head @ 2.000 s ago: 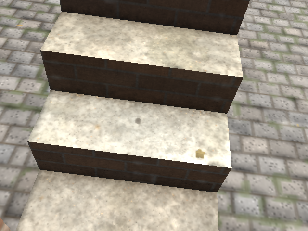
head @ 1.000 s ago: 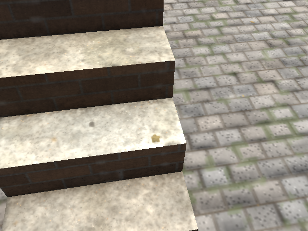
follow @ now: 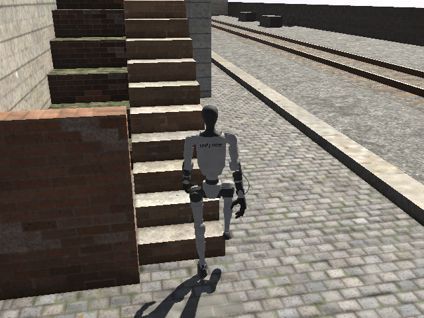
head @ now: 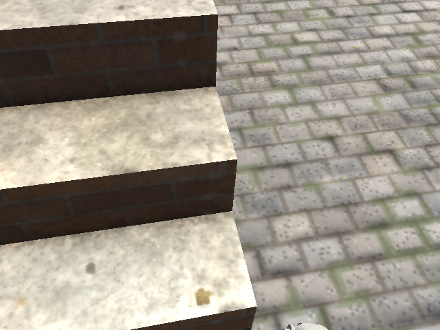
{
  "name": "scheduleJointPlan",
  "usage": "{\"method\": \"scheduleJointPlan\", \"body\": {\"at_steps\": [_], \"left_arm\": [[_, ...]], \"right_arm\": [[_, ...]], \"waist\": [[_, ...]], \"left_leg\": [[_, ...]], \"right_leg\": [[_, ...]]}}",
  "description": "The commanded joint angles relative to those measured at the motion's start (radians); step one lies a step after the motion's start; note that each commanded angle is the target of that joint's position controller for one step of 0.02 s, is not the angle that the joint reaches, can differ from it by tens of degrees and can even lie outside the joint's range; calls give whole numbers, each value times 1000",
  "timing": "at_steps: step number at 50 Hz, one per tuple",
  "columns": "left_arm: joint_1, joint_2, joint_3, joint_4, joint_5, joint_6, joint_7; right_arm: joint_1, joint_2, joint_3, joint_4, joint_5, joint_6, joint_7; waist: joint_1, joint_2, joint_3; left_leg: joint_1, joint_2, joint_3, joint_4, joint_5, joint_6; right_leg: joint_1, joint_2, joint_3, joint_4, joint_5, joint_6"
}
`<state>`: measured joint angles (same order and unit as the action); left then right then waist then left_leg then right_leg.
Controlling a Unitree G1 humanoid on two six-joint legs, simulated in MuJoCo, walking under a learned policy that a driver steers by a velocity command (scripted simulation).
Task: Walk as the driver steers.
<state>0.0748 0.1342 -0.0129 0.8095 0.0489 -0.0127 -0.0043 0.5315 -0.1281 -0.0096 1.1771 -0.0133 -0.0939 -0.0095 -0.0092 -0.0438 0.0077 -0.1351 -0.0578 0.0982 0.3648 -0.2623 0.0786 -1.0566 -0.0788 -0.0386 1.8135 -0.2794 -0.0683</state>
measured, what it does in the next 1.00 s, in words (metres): walks ahead, turning left: right foot, then left foot 0.21 m higher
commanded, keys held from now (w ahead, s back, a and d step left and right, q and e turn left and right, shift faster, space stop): w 0.32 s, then w+q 0.68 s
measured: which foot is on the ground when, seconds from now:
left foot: down 0.00-0.22, up 0.24-0.98, down 1.00-1.00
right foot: down 0.00-0.06, up 0.08-0.20, down 0.22-0.98, up 1.00-1.00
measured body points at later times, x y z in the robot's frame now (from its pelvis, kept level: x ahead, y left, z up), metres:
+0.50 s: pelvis +0.15 -0.05 +0.01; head +0.17 -0.08 +0.46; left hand +0.10 +0.21 -0.13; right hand +0.39 -0.24 -0.08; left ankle +0.17 +0.09 -0.29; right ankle +0.14 -0.15 -0.74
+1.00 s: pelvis +0.17 -0.02 +0.04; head +0.22 -0.02 +0.49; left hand +0.12 +0.26 -0.08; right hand +0.49 -0.08 -0.02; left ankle +0.24 +0.11 -0.52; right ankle +0.16 -0.17 -0.70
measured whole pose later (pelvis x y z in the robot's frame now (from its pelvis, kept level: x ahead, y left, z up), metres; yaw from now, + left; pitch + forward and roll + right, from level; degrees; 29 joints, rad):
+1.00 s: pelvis +0.17 -0.02 +0.04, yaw +23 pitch -2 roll +6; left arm 0.31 0.26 0.04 0.76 0.02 -0.02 0.07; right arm -0.08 -0.14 0.00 0.53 0.01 0.12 0.01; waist 0.05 -0.06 0.13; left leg -0.88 -0.09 0.15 1.50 -0.71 0.14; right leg -0.11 -0.23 -0.13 0.55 0.05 -0.02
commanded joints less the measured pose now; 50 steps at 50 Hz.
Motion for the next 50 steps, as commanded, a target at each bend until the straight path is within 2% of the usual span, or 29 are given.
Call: {"method": "scheduleJointPlan", "body": {"at_steps": [1, 3, 5, 7, 8, 9, 10, 11, 12, 13, 14, 15, 17, 18, 19, 21, 23, 24, 25, 27, 30, 33, 43, 45, 46, 47, 48, 49, 50], "left_arm": [[-170, 54, -9, -169, 11, -16, -13], [-208, 58, 0, -176, 32, -9, -33], [-332, 9, -20, -230, -4, -16, -39], [-244, 15, -17, -203, -42, -27, -29], [-194, 44, -2, -193, -60, -30, -15], [-105, 74, 14, -162, -61, -20, 1], [30, 95, 26, -100, -47, -22, 6], [166, 123, 39, -39, -19, -44, 14], [173, 174, 48, -10, 19, -51, 7], [327, 223, 79, 1, -7, -44, 12], [344, 309, 105, 13, -21, -29, 24], [268, 310, 105, 26, -32, -25, 37], [286, 174, 61, 113, -27, -36, 55], [303, 117, 39, 151, -19, -31, 46], [381, 78, 23, 184, -15, -30, 39], [342, 102, 14, 192, -10, -38, 25], [249, 130, 1, 155, 5, -49, 4], [241, 161, 1, 145, 11, -57, 2], [318, 160, -1, 164, 10, -61, 3], [385, 226, 24, 159, 3, -59, 29], [474, 222, 38, 120, 0, -60, 69], [532, 215, 48, 86, 3, -63, 93], [546, 219, 89, 15, 17, -52, 112], [361, 270, 94, -73, -5, -35, 107], [270, 330, 107, -120, -19, -31, 108], [277, 386, 119, -137, -40, -22, 100], [371, 351, 105, -120, -46, -10, 85], [303, 406, 111, -152, -37, -24, 61], [178, 419, 119, -209, -36, -50, 39]], "right_arm": [[-27, -121, -9, -72, 5, -14, -25], [174, -120, -13, -29, -15, 11, -57], [243, -130, -18, -25, -31, 33, -77], [87, -137, -18, -100, -56, 29, -80], [41, -173, -32, -131, -55, 26, -63], [51, -217, -51, -150, -31, 19, -49], [17, -219, -65, -177, 2, 13, -34], [-15, -180, -65, -209, 36, 5, -16], [42, -52, -44, -244, 73, -2, 4], [56, -161, -69, -244, 123, 21, -18], [-16, -209, -99, -279, 85, 38, -26], [-156, -144, -92, -324, 57, 47, -45], [-383, 17, -26, -445, 0, 66, -72], [-391, 51, -4, -472, -11, 81, -77], [-457, 61, 10, -494, -37, 88, -72], [-359, 78, 27, -494, -18, 124, -71], [-400, 53, 31, -537, -9, 158, -76], [-466, 37, 32, -595, -10, 179, -75], [-512, 64, 33, -614, -8, 192, -85], [-534, 47, 22, -647, -15, 208, -86], [-663, 17, 8, -662, -33, 204, -59], [-762, 29, 7, -693, -25, 212, -32], [-860, 51, 30, -793, 3, 209, 31], [-758, 27, 35, -773, 33, 200, 30], [-698, 11, 30, -773, 47, 203, 20], [-596, -36, 9, -739, 54, 207, 13], [-609, -92, -10, -733, 34, 191, 17], [-447, -138, -35, -718, 24, 201, 13], [-378, -203, -60, -696, 14, 211, 2]], "waist": [[24, 17, 74], [-82, 20, -48], [-144, 110, -90], [-54, 199, -167], [-5, 249, -203], [19, 298, -245], [72, 301, -232], [110, 292, -232], [61, 52, -308], [209, -70, -518], [196, -16, -490], [148, -38, -356], [71, 0, -114], [20, 33, -49], [34, 88, -52], [-65, 106, -63], [-100, 83, 7], [-96, -5, 60], [-58, -88, 61], [-63, -114, 22], [10, 19, -19], [56, 6, 0], [79, -18, 54], [23, -3, 19], [-5, -58, -5], [-19, -134, -117], [44, -133, -241], [-29, -129, -363], [-83, 136, -458]], "left_leg": [[-96, 176, -171, -237, 213, 103], [390, 166, -207, -115, 656, 119], [629, 188, -227, -51, 823, 125], [546, 179, -154, 42, 1145, 86], [457, 167, -139, 169, 1306, 56], [435, 213, -191, 265, 1357, 59], [373, 213, -200, 380, 1289, 43], [126, 157, -167, 522, 978, 24], [-485, 51, -116, 794, 43, -48], [-592, -45, -118, 1293, -440, -59], [-739, -71, -196, 1713, -404, -63], [-900, -70, -158, 1975, -363, -65], [-1162, -76, -201, 2296, -400, -18], [-1214, -91, -208, 2370, -395, 7], [-1255, -117, -195, 2440, -302, 26], [-1232, -118, -195, 2314, -274, 17], [-1090, -124, -114, 2117, -212, -18], [-1047, -97, -84, 2024, -186, -41], [-1119, -115, -26, 2203, -216, -39], [-1250, -54, -105, 2301, -247, -38], [-1322, -32, -116, 2317, -244, -44], [-1321, -9, -94, 2285, -264, -63], [-1192, 115, -58, 1778, -363, -30], [-761, 100, 34, 1335, -441, -7], [-504, 37, 92, 1113, -538, 1], [-309, -55, 135, 1060, -544, 10], [-77, -80, 59, 967, -505, 61], [132, -49, -109, 880, -470, 110], [241, -4, -312, 693, -360, 158]], "right_leg": [[-23, 3, -88, -264, 21, 29], [-135, 53, -150, -366, -113, 53], [-150, 95, -179, -651, -223, 84], [223, 154, -156, -1017, -25, 72], [462, 189, -153, -1227, 21, 69], [610, 194, -118, -1368, 139, 53], [759, 159, -84, -1569, 388, 26], [1034, 81, -64, -1674, 657, 10], [1563, -164, 125, -1403, 1197, -83], [1688, -450, 360, -1213, 1921, -266], [1632, -445, 376, -1276, 1935, -303], [1514, -378, 315, -1335, 1650, -305], [1295, -299, 216, -1397, 1159, -193], [1171, -282, 189, -1419, 928, -138], [1189, -232, 188, -1369, 1002, -92], [1059, -246, 126, -1356, 869, -45], [781, -184, 45, -1421, 729, -20], [678, -192, 55, -1479, 713, -40], [745, -203, 94, -1489, 879, -78], [970, -270, 170, -1457, 929, -114], [1166, -268, 182, -1441, 833, -127], [1203, -285, 197, -1477, 764, -148], [1252, -325, 78, -1618, 641, -109], [1022, -268, -136, -1616, 1026, -56], [910, -246, -206, -1569, 1458, -50], [928, -251, -186, -1415, 1854, -79], [815, -192, -111, -1210, 1910, -51], [644, -182, -57, -1034, 1651, -39], [475, -69, -14, -809, 587, -44]]}}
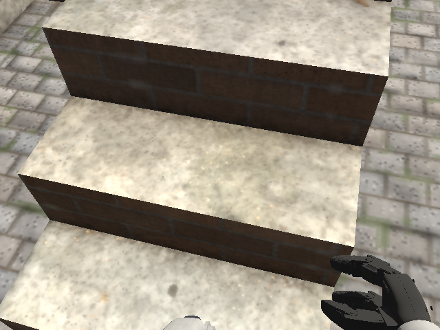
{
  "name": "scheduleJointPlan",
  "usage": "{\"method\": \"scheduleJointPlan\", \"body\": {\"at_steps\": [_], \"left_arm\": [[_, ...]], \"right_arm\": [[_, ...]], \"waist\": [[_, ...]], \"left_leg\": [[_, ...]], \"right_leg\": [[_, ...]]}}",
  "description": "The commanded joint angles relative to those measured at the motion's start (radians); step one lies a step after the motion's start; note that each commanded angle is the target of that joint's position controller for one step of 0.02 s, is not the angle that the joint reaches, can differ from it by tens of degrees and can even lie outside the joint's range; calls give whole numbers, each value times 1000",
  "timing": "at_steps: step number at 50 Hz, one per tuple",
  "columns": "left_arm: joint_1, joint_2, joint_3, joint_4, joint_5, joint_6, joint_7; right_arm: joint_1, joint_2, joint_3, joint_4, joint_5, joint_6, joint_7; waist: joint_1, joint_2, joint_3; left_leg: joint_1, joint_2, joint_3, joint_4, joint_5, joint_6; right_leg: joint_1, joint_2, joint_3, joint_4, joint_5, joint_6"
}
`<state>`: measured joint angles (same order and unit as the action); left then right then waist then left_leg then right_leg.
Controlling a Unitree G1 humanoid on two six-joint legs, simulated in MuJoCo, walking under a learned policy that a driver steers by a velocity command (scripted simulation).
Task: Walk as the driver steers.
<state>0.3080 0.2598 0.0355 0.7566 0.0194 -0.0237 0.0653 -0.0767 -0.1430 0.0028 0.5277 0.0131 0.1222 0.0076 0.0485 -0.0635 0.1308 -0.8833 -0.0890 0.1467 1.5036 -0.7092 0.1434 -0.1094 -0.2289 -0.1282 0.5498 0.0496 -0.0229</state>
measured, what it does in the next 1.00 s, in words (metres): walks backwards: right foot, then left foot 0.19 m lower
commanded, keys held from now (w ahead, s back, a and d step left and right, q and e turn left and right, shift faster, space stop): w+q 0.30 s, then w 0.70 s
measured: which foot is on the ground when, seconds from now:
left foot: down 0.00-0.28, up 0.30-0.82, down 0.84-1.00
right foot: up 0.00-0.28, down 0.30-0.80, up 0.82-1.00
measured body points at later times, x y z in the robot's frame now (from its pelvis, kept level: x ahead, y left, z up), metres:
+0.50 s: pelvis -0.06 -0.03 +0.08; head -0.06 -0.03 +0.53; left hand -0.03 +0.21 -0.03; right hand +0.23 -0.17 +0.03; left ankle -0.13 +0.08 -0.43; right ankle -0.03 -0.07 -0.59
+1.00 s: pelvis -0.10 +0.03 -0.06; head -0.11 +0.03 +0.39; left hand +0.09 +0.24 -0.12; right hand -0.07 -0.20 -0.21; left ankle -0.16 +0.10 -0.78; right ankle -0.07 -0.09 -0.42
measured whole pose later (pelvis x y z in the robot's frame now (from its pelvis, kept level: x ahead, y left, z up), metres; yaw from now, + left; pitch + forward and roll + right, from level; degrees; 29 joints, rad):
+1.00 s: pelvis -0.10 +0.03 -0.06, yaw +12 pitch +0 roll +3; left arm 0.08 0.08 -0.02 0.55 0.07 0.01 0.03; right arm 0.49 -0.15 -0.01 0.91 -0.03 -0.04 -0.02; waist 0.00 -0.06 -0.04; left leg -0.21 -0.04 0.16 0.63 -0.42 0.06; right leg -1.14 0.10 0.08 2.39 -0.46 -0.05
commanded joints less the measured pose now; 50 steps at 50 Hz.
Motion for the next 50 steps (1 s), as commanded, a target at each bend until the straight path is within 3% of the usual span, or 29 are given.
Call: {"method": "scheduleJointPlan", "body": {"at_steps": [1, 2, 3, 4, 5, 6, 10, 12, 14, 15, 16, 17, 18, 19, 20, 24, 27, 33, 37, 39, 41, 42, 43, 44, 45, 46, 47, 48, 50], "left_arm": [[-123, 152, 31, -179, 5, -37, -63], [-197, 20, 9, -188, 38, -24, -66], [-161, 24, 17, -247, 69, 14, -54], [-155, 2, 14, -298, 69, 43, -26], [-81, 7, 18, -264, 74, 71, -1], [13, -15, 4, -230, 85, 80, -25], [-11, -42, -17, -217, 30, 43, -60], [179, 28, -7, -149, 9, 35, -69], [283, 2, -21, -110, -8, 53, -50], [175, -92, -43, -98, -14, 54, -41], [90, -181, -96, -172, 36, 21, -24], [-169, -59, -84, -257, 113, 8, -6], [-295, 15, -46, -316, 107, 10, 10], [-308, 16, -40, -340, 47, 5, 21], [-280, 20, -30, -307, 27, -28, 19], [20, 51, 1, -172, 58, -77, 8], [71, 35, 24, -162, 52, -74, -4], [-69, 21, 24, -180, 57, -70, -7], [-201, 26, 21, -198, 76, -55, -6], [-245, -34, 4, -200, 58, -29, -2], [-297, -141, -22, -224, 9, 10, 3], [-297, -164, -10, -245, -18, 18, -2], [-284, -209, -20, -316, -43, 5, -1], [-111, -203, -44, -295, -1, -10, -4], [-131, -203, -54, -288, 45, -20, -6], [-209, -150, -48, -275, 60, -26, -7], [-282, -138, -48, -387, 57, -6, -16], [-462, -45, -15, -403, 68, 3, -33], [-558, -77, -28, -413, 36, 20, -52]], "right_arm": [[187, -238, -102, -56, -30, -4, -19], [131, -238, -108, -65, -34, -3, 3], [85, -203, -92, -70, -14, -3, -19], [-33, -166, -77, -44, -39, -18, -36], [-93, -124, -61, -43, -49, -35, -40], [-53, -76, -44, 7, -89, -69, -52], [-38, -138, -64, 75, -92, -132, -59], [-147, -162, -72, 29, -114, -133, -52], [-253, -82, -63, -38, -77, -97, -59], [-120, 17, -56, -3, -62, -72, -75], [-18, 107, -45, -30, -81, -74, -85], [185, 147, -42, -74, -41, -61, -96], [251, 23, -52, -79, -40, -40, -100], [189, -115, -78, -88, -65, -34, -90], [100, -206, -98, -109, -100, -45, -65], [44, -104, -75, -85, -62, -53, -11], [25, -83, -67, -82, -72, -66, -14], [39, -129, -65, -101, -55, -59, 2], [194, -140, -59, -56, -27, -66, -4], [494, -116, -59, 80, -31, -83, -11], [634, -10, -24, 242, -55, -130, 2], [571, 31, 7, 240, -108, -168, 24], [531, -81, 1, 212, -128, -187, 29], [505, -217, -39, 184, -118, -185, 20], [466, -235, -63, 187, -88, -180, 9], [477, -191, -52, 202, -73, -186, 11], [364, -350, -103, 169, -28, -201, -25], [389, -206, -64, 218, -8, -207, -44], [486, -127, -43, 289, -32, -214, -45]], "waist": [[-131, 314, -588], [-122, 215, -490], [-92, 171, -410], [13, 250, -192], [64, 246, -102], [107, 108, -153], [107, 114, -166], [182, 118, -198], [222, 85, -50], [148, -135, -53], [45, -46, -133], [-210, -47, -319], [-259, 59, -304], [-213, 189, -184], [-152, 254, -59], [-1, 120, -136], [47, 27, -202], [-18, -26, -197], [-105, -53, -223], [-204, 14, -248], [-243, 260, -88], [-175, 243, -76], [-61, 184, -103], [45, 185, -210], [68, 125, -198], [42, 6, -144], [75, 378, -116], [15, 152, -9], [-44, 21, 104]], "left_leg": [[842, 97, -560, -773, -14, 155], [693, 167, -650, -871, -31, 191], [408, 236, -824, -1026, -269, 212], [123, 229, -784, -1080, -358, 148], [-18, 191, -674, -1029, -275, 128], [-37, 196, -698, -1008, -350, 66], [-43, 146, -457, -881, -127, 101], [-119, 81, -287, -850, -61, 44], [-283, -3, -129, -640, 86, -72], [-150, -135, -80, 49, 156, -14], [-73, -198, -339, 675, 282, -76], [-182, -174, -482, 869, 411, -134], [-120, -84, -416, 785, 525, -172], [-83, -1, -403, 601, 532, -219], [-73, 7, -319, 484, 529, -222], [-39, -39, -243, 251, 558, -198], [-70, -44, -304, 278, 545, -175], [86, 32, -203, 85, 521, -164], [459, 121, -94, -521, 514, -105], [812, 99, 59, -983, 858, -73], [866, 130, 72, -1340, 1221, -13], [872, 188, -88, -1154, 1177, 15], [909, 356, -294, -899, 1735, -48], [983, 481, -421, -963, 1575, -41], [980, 533, -514, -1056, 1126, -8], [1006, 467, -420, -1084, 910, -51], [901, 687, -819, -1369, 326, 91], [818, 607, -740, -1430, 149, 105], [719, 494, -563, -1386, 293, 80]], "right_leg": [[-502, 259, 123, 881, -261, -52], [-631, 289, 245, 1271, -320, -11], [-641, 271, 287, 1271, -348, 22], [-606, 251, 215, 1231, -373, 44], [-542, 258, 174, 1249, -375, 58], [-541, 257, 154, 1252, -303, 66], [-509, 268, 56, 1170, -308, 53], [-265, 316, -115, 870, -404, 50], [-25, 250, -44, 63, -476, -11], [-116, 174, 59, -95, -220, -46], [-261, 134, 249, 63, -105, 25], [-221, -33, 541, 103, -128, 42], [-352, -113, 652, -91, -561, 9], [-414, -117, 623, -125, -673, -21], [-477, -65, 522, -87, -602, -95], [-206, 15, 410, 105, -423, -198], [-66, -43, 449, 182, -459, -221], [-253, -70, 430, 210, -426, -215], [-465, -9, 279, 303, -436, -146], [-586, 95, 86, 600, -462, -126], [-755, 287, -13, 1250, -849, -138], [-967, 441, 102, 1741, -759, -130], [-1195, 448, 252, 1886, -623, -94], [-1250, 388, 269, 1814, -524, -66], [-1382, 391, 262, 2003, -492, -55], [-1454, 390, 253, 1960, -526, -56], [-1488, 263, 273, 1915, -543, -20], [-1530, 251, 296, 1969, -489, -10], [-1481, 258, 269, 1809, -502, -20]]}}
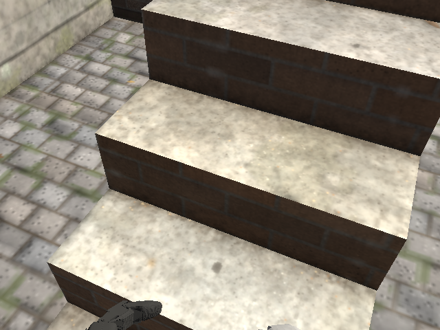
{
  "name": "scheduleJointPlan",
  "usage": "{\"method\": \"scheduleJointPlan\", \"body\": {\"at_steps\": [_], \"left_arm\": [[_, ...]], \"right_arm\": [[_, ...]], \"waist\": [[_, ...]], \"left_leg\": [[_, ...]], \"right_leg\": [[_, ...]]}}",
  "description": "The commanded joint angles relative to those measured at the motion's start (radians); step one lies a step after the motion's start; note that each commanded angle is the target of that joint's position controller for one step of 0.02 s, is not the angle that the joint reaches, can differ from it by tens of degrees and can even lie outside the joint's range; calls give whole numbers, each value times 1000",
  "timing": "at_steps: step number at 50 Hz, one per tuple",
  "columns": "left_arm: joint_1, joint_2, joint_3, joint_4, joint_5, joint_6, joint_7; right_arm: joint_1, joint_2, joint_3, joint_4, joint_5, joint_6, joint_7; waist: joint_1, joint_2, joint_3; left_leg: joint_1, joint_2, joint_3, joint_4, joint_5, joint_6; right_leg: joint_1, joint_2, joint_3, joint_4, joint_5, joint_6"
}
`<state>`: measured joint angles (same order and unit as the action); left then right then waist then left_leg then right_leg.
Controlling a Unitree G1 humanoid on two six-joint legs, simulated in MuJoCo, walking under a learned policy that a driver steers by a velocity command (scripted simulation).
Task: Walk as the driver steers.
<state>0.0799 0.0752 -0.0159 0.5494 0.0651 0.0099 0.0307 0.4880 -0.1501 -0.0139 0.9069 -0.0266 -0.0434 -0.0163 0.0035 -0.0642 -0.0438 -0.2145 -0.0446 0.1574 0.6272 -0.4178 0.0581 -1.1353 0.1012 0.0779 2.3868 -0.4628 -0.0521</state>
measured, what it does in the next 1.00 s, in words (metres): climbs: right foot 0.19 m higher, then left foot 0.19 m higher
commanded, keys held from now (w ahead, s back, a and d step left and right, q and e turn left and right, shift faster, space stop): w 0.94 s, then w+e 0.06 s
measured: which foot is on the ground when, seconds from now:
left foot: down 0.00-0.22, up 0.24-0.88, down 0.90-1.00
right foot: up 0.00-0.16, down 0.18-0.92, up 0.94-1.00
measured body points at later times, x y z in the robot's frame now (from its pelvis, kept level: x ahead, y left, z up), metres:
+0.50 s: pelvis +0.11 -0.05 +0.20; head +0.10 -0.06 +0.65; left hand +0.09 +0.18 +0.05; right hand +0.31 -0.21 +0.12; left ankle +0.19 +0.10 -0.29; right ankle +0.11 -0.11 -0.52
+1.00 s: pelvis +0.39 +0.06 +0.29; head +0.42 +0.04 +0.74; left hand +0.38 +0.29 +0.16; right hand +0.59 -0.14 +0.18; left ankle +0.50 +0.14 -0.33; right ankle +0.21 -0.09 -0.25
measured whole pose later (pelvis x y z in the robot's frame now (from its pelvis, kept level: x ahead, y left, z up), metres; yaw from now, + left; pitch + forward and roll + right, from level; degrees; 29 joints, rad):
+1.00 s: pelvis +0.39 +0.06 +0.29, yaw +1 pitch +2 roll +3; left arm 0.39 0.15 0.07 0.95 -0.02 -0.15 -0.03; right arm 0.03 -0.15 -0.03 0.75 -0.01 -0.01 0.01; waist 0.03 -0.01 0.03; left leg -0.82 0.04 0.24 1.22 -0.43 0.12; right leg -0.39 -0.04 0.10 1.55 0.04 -0.06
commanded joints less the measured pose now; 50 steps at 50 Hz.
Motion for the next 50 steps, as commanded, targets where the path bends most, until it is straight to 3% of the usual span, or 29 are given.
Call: {"method": "scheduleJointPlan", "body": {"at_steps": [1, 2, 5, 7, 8, 9, 10, 11, 12, 13, 15, 16, 18, 21, 25, 30, 36, 38, 40, 41, 42, 43, 44, 45, 46, 47, 48, 49, 50], "left_arm": [[-346, 67, 9, -230, -25, -10, -29], [-329, 34, -3, -224, -38, -4, -28], [-242, 8, -22, -204, -20, 14, -37], [-110, -19, -37, -122, -69, 22, -31], [7, 6, -16, -60, -62, 16, -24], [146, 58, 7, -24, -59, 12, -13], [289, 129, 37, -5, -50, -3, 2], [406, 274, 85, 33, -29, 5, 24], [370, 348, 122, 63, -37, 24, 36], [166, 330, 125, 49, -44, 16, 35], [32, 174, 73, 148, -33, -11, 15], [41, 75, 42, 219, -17, -29, 3], [138, 5, 19, 334, -12, -60, -24], [205, 87, 37, 410, -40, -109, -43], [368, 135, 46, 472, -61, -142, -15], [494, 122, 61, 487, -23, -162, -17], [592, 93, 64, 537, -12, -169, -5], [629, 71, 58, 565, -17, -162, 3], [617, 102, 61, 570, -54, -137, 22], [595, 75, 52, 570, -82, -127, 26], [519, 73, 41, 521, -86, -124, 13], [524, 167, 49, 488, -75, -145, -4], [448, 332, 97, 448, -105, -174, -22], [406, 406, 127, 440, -127, -200, -53], [499, 316, 111, 401, -138, -217, -84], [404, 255, 118, 382, -114, -217, -89], [357, 142, 108, 312, -100, -202, -83], [253, 93, 94, 249, -83, -183, -71], [215, 49, 83, 211, -60, -158, -53]], "right_arm": [[-54, -124, -30, -67, 9, -46, -33], [-57, -131, -33, -57, 2, -41, -33], [-28, -146, -43, -35, 9, -23, -46], [-92, -170, -48, -77, 27, -6, -53], [-43, -186, -44, -78, 19, -12, -42], [-48, -226, -49, -69, 26, -22, -22], [-134, -261, -63, -104, 56, -45, 1], [-212, -249, -75, -187, 53, -52, 41], [-301, -184, -92, -220, -19, -43, 57], [-303, -44, -65, -281, -58, -29, 46], [-283, 56, -24, -341, -50, 3, 14], [-219, 60, -15, -328, -33, 14, 2], [-194, 104, 14, -298, -1, 29, -5], [-261, 85, 26, -305, 3, 15, 1], [-339, 46, 18, -274, 10, 16, 12], [-467, 69, 18, -276, -13, 10, 5], [-738, 126, 35, -392, -18, 19, 7], [-827, 100, 41, -447, -10, 10, 17], [-778, 95, 54, -464, 16, 37, 46], [-804, 145, 77, -476, 40, 40, 60], [-689, 136, 66, -412, 57, 50, 63], [-472, 106, 43, -351, 52, 50, 51], [-212, 22, 4, -288, 51, 52, 33], [-94, -59, -27, -253, 32, 47, 30], [-40, -183, -69, -217, 2, 31, 13], [-82, -303, -112, -202, 5, 45, 5], [-238, -294, -112, -200, 6, 38, 20], [-307, -223, -94, -137, 11, 29, 25], [-295, -124, -68, -77, 4, 14, 22]], "waist": [[-3, 15, 270], [0, 12, 242], [-8, 100, 83], [14, 103, -20], [32, 143, -133], [90, 215, -249], [191, 242, -311], [234, -55, -329], [218, -186, -308], [98, -7, -168], [-83, 101, 145], [-143, 105, 161], [-139, 25, 148], [-135, 87, 139], [-49, 33, 79], [22, 22, 107], [72, -19, 200], [97, -21, 220], [79, -45, 201], [75, -56, 210], [27, -12, 97], [-62, -87, -92], [-193, -141, -278], [-267, -149, -369], [-227, 64, -454], [-214, 265, -534], [-126, 183, -523], [-55, 71, -380], [-15, 52, -171]], "left_leg": [[13, 388, -470, -522, -10, 163], [-34, 326, -387, -528, -23, 154], [97, 251, -281, -604, 264, 214], [16, 239, -96, -567, 844, 199], [79, 283, -83, -415, 1474, 212], [156, 317, -71, -219, 1795, 212], [16, 286, -79, 45, 1811, 164], [-271, 117, -91, 401, 1196, 113], [-487, -41, -257, 845, 366, 91], [-619, -34, -419, 1180, 338, 69], [-752, 10, -290, 1383, 278, 53], [-756, 19, -290, 1366, 277, 48], [-849, -17, -303, 1498, 347, 60], [-897, 1, -269, 1295, 400, 60], [-990, 48, -105, 1224, 470, 26], [-1311, 105, -135, 1492, 334, 24], [-1600, 172, -116, 1609, 56, 64], [-1499, 199, -43, 1391, -10, 70], [-1275, 216, 21, 1147, -24, 93], [-966, 221, 22, 864, -20, 137], [-590, 122, 148, 724, 29, 153], [-252, 14, 150, 762, 37, 155], [-61, -7, 78, 651, 105, 147], [92, -10, -22, 406, 124, 135], [389, 214, -549, 193, -67, 236], [303, 412, -1029, -257, 17, 272], [197, 455, -997, -292, 56, 218], [82, 425, -848, -243, -113, 177], [-84, 402, -686, -171, -156, 144]], "right_leg": [[-372, -97, 38, -175, -6, -8], [-274, -90, -4, -259, -1, -17], [-29, -169, -193, -606, -3, -22], [438, -108, -284, -1000, -308, -81], [605, -19, -329, -961, -322, -102], [731, 14, -312, -1097, -257, -113], [917, -67, -32, -1270, -169, -159], [996, -270, 565, -1744, -552, -223], [964, -345, 1074, -2181, -893, -216], [802, -406, 1041, -2179, -914, -145], [463, -378, 606, -1999, -649, -105], [428, -322, 401, -1963, -495, -72], [487, -279, 184, -1932, -285, -58], [547, -240, 36, -2004, -168, -45], [775, -288, 62, -2104, -63, -127], [1088, -383, 144, -2119, -47, -167], [1320, -458, 123, -2247, 129, -176], [1291, -401, 48, -2331, 262, -166], [1227, -361, -70, -2463, 482, -184], [1085, -350, -133, -2547, 648, -181], [955, -306, -213, -2473, 1069, -195], [962, -375, -209, -2250, 1741, -203], [1055, -392, -174, -2019, 2044, -161], [1076, -345, -165, -1788, 1907, -126], [698, -208, -65, -1366, 1514, -61], [627, 30, -41, -740, 467, -4], [527, -7, 117, -354, 466, 13], [434, -77, 41, -297, 544, -8], [355, -118, 10, -286, 565, -41]]}}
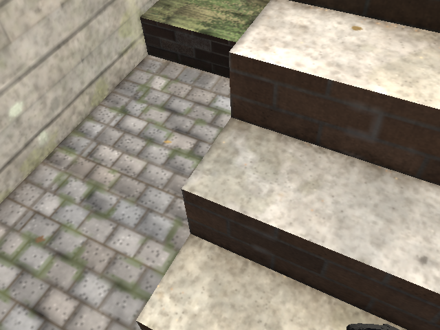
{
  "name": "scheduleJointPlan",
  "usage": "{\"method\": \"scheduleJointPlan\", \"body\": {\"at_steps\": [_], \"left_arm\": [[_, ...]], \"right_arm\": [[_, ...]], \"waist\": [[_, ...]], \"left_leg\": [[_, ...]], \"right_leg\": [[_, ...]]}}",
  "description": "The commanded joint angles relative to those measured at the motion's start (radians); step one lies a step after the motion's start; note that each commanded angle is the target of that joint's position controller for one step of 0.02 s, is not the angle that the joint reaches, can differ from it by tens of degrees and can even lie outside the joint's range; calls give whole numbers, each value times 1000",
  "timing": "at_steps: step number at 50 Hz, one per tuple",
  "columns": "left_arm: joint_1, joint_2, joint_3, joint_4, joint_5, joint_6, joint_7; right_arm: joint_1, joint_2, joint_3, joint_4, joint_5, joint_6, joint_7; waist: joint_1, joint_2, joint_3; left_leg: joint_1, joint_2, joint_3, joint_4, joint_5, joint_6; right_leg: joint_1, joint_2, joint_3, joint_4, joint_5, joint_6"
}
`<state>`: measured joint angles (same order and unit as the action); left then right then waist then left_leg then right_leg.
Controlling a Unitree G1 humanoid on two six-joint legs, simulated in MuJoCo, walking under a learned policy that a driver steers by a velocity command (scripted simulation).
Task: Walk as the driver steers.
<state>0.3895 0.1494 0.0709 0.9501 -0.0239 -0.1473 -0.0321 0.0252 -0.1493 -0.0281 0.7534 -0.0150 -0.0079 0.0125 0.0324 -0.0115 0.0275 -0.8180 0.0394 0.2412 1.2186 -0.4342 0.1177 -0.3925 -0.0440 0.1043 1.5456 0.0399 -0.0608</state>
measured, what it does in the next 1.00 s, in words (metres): climbs, turning right: right foot 0.20 m higher, then left foot 0.18 m higher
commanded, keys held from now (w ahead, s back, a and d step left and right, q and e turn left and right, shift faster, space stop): w+e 1.00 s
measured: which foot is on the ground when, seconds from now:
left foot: down 0.00-0.46, up 0.48-0.86, down 0.88-1.00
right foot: up 0.00-0.44, down 0.46-0.96, up 0.98-1.00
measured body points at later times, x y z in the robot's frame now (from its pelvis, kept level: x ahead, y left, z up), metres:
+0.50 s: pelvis +0.24 -0.03 +0.16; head +0.24 +0.01 +0.61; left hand +0.43 +0.11 +0.04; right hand +0.16 -0.24 +0.03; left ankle +0.14 +0.08 -0.56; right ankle +0.29 -0.08 -0.43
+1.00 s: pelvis +0.48 -0.07 +0.38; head +0.54 -0.13 +0.82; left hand +0.58 +0.19 +0.26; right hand +0.68 -0.33 +0.33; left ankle +0.48 +0.07 -0.25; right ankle +0.32 -0.08 -0.29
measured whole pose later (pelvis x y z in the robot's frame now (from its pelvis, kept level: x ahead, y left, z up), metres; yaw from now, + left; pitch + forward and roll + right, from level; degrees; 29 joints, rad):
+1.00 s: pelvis +0.48 -0.07 +0.38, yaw -29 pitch +8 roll +7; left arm 0.38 0.22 0.12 0.97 0.02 -0.07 0.05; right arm -0.12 -0.11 0.07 0.54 -0.01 -0.13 0.05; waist 0.08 -0.07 0.04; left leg -0.57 -0.01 0.18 1.22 -0.95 0.02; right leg -0.41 0.06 0.21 1.08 -0.23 0.01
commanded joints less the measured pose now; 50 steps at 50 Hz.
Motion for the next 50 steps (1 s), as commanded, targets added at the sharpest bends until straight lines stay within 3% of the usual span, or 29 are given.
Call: {"method": "scheduleJointPlan", "body": {"at_steps": [1, 2, 5, 9, 12, 15, 17, 18, 20, 22, 23, 24, 25, 26, 28, 30, 32, 33, 34, 38, 40, 42, 43, 44, 46, 47, 48, 49, 50], "left_arm": [[-92, -76, -25, -214, 49, 14, 20], [-77, -113, -43, -218, 47, 37, 26], [-64, -129, -56, -222, 5, 85, 45], [-225, -151, -57, -271, -3, 101, 67], [-341, -127, -64, -331, 5, 119, 61], [-497, -115, -76, -373, -7, 154, 39], [-455, -145, -77, -348, -11, 171, 34], [-406, -108, -68, -304, -24, 169, 27], [-318, -109, -75, -239, -44, 167, 24], [-149, -42, -54, -219, -10, 160, 41], [-126, -19, -40, -236, 10, 153, 40], [-85, 47, -16, -211, 32, 153, 20], [-34, 196, 24, -155, 22, 186, 26], [-178, 232, 50, -203, 8, 199, 38], [-237, 84, -4, -122, 29, 155, 52], [-245, 26, -13, -29, 48, 97, 56], [-217, 48, -20, 12, 26, 66, 47], [-214, 33, -25, 23, 28, 58, 43], [-174, 59, -27, 11, 13, 44, 41], [-36, 147, -5, 5, 40, 21, 41], [62, 198, 21, 25, 22, 37, 47], [265, 191, 34, 63, 38, 53, 88], [327, 158, 41, 90, 49, 62, 116], [273, 151, 44, 74, 59, 66, 133], [-12, 172, 50, -27, 74, 76, 123], [-109, 279, 80, -85, 66, 60, 117], [-215, 355, 100, -139, 58, 28, 104], [-253, 304, 124, -183, 31, 11, 62], [-337, 260, 89, -297, 44, 1, 77]], "right_arm": [[180, -17, -25, 148, -23, -38, -2], [193, 54, -6, 182, -31, -51, 5], [267, 66, 13, 216, -23, -111, 9], [371, -33, 4, 262, -25, -155, 21], [379, -25, 11, 259, -25, -144, 25], [491, -75, 9, 268, -37, -134, -18], [557, -99, 0, 286, -44, -120, -51], [539, -74, 8, 270, -24, -119, -55], [467, -90, 24, 218, 45, -119, -68], [490, -231, 3, 185, 87, -117, -67], [479, -311, -25, 166, 87, -93, -55], [453, -326, -44, 118, 40, -93, -40], [324, -225, -34, 26, 8, -93, 24], [165, -196, -46, -40, -32, -90, 52], [139, -65, -6, -148, -59, -118, 66], [214, -20, 22, -144, -64, -117, 30], [189, 10, 47, -162, -70, -95, 0], [173, -16, 45, -152, -48, -86, -7], [143, -11, 58, -163, -51, -80, -7], [24, -26, 45, -207, -56, -84, -8], [-133, -35, 48, -269, -80, -73, 0], [-241, -56, 45, -282, -108, -84, 33], [-439, -33, 64, -381, -103, -107, 44], [-502, -5, 84, -447, -73, -119, 56], [-197, -64, 90, -390, -37, -145, 66], [36, -145, 55, -356, 11, -155, 60], [266, -184, 18, -248, 87, -137, 41], [333, -242, -20, -130, 65, -128, 32], [410, -279, -52, -56, -10, -95, -12]], "waist": [[4, 21, -94], [50, 6, -46], [64, -11, 45], [37, 14, 74], [49, -8, 69], [-30, 110, 92], [-10, 198, 8], [-14, 140, -10], [42, 186, -82], [95, 294, -243], [134, 299, -273], [137, 226, -265], [115, -89, -266], [123, 30, -159], [-21, 13, 3], [-110, 94, 63], [-128, 65, 91], [-127, 73, 121], [-106, 54, 140], [-17, -62, 23], [70, -50, 9], [193, -43, -29], [243, -97, -29], [216, -121, -78], [-34, -56, -401], [-162, -30, -596], [-303, 81, -634], [-252, 645, -584], [-235, 472, -631]], "left_leg": [[385, 281, -633, -740, -103, 66], [330, 257, -532, -767, -1, 24], [326, 268, -334, -849, 208, -11], [492, 304, -252, -943, 220, -17], [493, 216, -73, -972, 235, -112], [528, 211, -20, -1120, 315, -74], [783, 250, -3, -1122, 489, -24], [820, 227, 87, -1106, 703, -36], [689, 217, 153, -1007, 1570, 1], [797, 311, 103, -749, 2065, 64], [816, 295, 90, -526, 2005, 73], [639, 275, -2, -266, 1637, 27], [251, 20, -53, 63, 444, -50], [84, -63, -278, 490, 301, -91], [-74, -53, -331, 843, 402, -66], [-87, -3, -331, 839, 480, -33], [-203, 8, -319, 845, 422, -38], [-262, 17, -306, 801, 406, -46], [-288, 30, -270, 696, 365, -51], [-484, 30, -213, 830, 231, -37], [-560, 44, -190, 705, 143, -26], [-796, 10, -137, 699, -74, -29], [-765, 2, -129, 493, -246, -22], [-575, -2, -168, 213, -267, -16], [226, -30, -195, -229, -98, 47], [660, 43, -307, -385, 87, 59], [943, 35, -334, -780, 295, 14], [1583, 205, -451, -664, 1067, 61], [1687, 381, -655, -505, 1183, 117]], "right_leg": [[-470, 30, -1, 579, 24, -59], [-502, 44, 17, 616, 24, -76], [-651, 89, 30, 580, -120, -66], [-1011, 164, -3, 1044, -250, -102], [-982, 154, -87, 821, -172, -103], [-920, 108, -251, 527, -215, -78], [-914, 33, -241, 532, -301, -106], [-807, 34, -298, 381, -344, -127], [-327, 96, -388, 9, -437, -165], [-42, 201, -402, -197, -612, -156], [43, 234, -317, -416, -681, -153], [152, 178, -6, -550, -679, -194], [230, -9, 654, -1037, -996, -307], [102, -94, 994, -1301, -1100, -328], [-157, -102, 838, -1238, -982, -277], [-244, -44, 521, -1115, -735, -195], [-154, -3, 368, -1136, -526, -191], [-129, -16, 311, -1128, -484, -175], [-117, 2, 244, -1142, -382, -158], [183, -71, 288, -1201, -69, -187], [361, -62, 296, -1255, -22, -180], [788, -65, 291, -1148, 478, -178], [823, -63, 260, -1170, 729, -190], [765, -66, 236, -1199, 786, -179], [514, 44, 69, -957, 1230, -75], [352, 18, 138, -704, 1249, 0], [229, 46, 165, -482, 1045, 18], [-517, 279, -29, 4, -349, 160], [-991, 179, 5, 542, -768, 168]]}}
Velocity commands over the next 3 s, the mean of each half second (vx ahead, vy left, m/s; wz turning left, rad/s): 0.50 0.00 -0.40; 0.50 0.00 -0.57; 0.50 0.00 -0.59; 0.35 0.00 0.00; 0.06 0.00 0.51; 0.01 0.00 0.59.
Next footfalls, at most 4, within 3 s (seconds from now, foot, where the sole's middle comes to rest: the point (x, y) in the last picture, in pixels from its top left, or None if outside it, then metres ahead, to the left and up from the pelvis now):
0.46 right None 0.33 -0.09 -0.46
0.88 left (222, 227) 0.52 0.06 -0.28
1.24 right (356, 198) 0.59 -0.23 -0.27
1.48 left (370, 31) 0.85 -0.25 -0.04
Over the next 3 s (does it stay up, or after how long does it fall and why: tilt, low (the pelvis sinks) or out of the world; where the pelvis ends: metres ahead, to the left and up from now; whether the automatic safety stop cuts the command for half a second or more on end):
stays up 0.74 -0.17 0.67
